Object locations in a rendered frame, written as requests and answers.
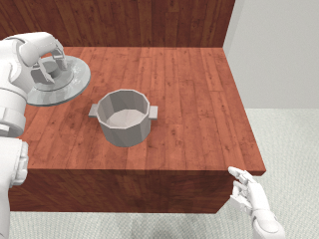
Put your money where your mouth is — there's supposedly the left robot forearm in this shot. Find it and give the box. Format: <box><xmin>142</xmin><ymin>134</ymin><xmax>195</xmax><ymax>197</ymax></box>
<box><xmin>0</xmin><ymin>36</ymin><xmax>39</xmax><ymax>138</ymax></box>

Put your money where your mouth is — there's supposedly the right robot forearm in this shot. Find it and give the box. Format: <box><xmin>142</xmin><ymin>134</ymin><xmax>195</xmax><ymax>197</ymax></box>
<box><xmin>251</xmin><ymin>209</ymin><xmax>286</xmax><ymax>239</ymax></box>

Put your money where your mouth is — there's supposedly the pot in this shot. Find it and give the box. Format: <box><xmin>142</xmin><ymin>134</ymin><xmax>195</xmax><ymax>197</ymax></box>
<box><xmin>88</xmin><ymin>89</ymin><xmax>159</xmax><ymax>147</ymax></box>

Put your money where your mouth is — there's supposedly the lid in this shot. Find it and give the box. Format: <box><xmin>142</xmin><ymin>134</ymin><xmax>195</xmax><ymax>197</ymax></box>
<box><xmin>27</xmin><ymin>55</ymin><xmax>92</xmax><ymax>108</ymax></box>

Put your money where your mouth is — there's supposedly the table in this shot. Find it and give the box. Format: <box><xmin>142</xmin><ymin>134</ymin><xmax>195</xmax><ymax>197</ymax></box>
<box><xmin>0</xmin><ymin>0</ymin><xmax>267</xmax><ymax>214</ymax></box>

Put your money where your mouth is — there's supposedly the robot right hand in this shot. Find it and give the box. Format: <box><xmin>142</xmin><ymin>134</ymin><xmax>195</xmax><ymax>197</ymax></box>
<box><xmin>228</xmin><ymin>166</ymin><xmax>270</xmax><ymax>217</ymax></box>

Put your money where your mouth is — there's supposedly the knob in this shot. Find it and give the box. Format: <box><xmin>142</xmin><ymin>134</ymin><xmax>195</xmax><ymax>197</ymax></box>
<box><xmin>42</xmin><ymin>61</ymin><xmax>61</xmax><ymax>79</ymax></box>

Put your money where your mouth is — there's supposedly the robot left hand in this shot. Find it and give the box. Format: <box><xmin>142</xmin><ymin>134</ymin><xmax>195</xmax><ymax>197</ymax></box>
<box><xmin>14</xmin><ymin>32</ymin><xmax>68</xmax><ymax>85</ymax></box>

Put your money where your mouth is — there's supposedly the robot left upper arm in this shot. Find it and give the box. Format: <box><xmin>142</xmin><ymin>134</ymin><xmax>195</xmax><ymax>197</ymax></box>
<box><xmin>0</xmin><ymin>136</ymin><xmax>29</xmax><ymax>239</ymax></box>

